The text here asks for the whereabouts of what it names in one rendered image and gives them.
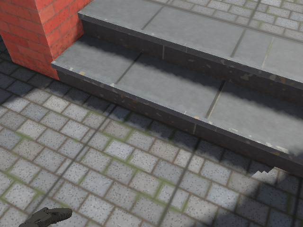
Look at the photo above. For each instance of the left robot hand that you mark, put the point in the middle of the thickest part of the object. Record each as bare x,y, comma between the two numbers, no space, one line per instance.
45,217

